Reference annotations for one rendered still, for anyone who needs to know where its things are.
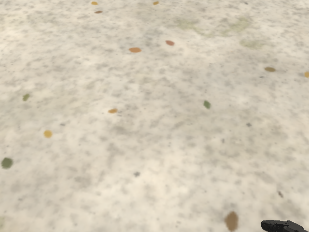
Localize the right robot hand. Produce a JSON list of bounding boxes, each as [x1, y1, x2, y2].
[[261, 219, 308, 232]]

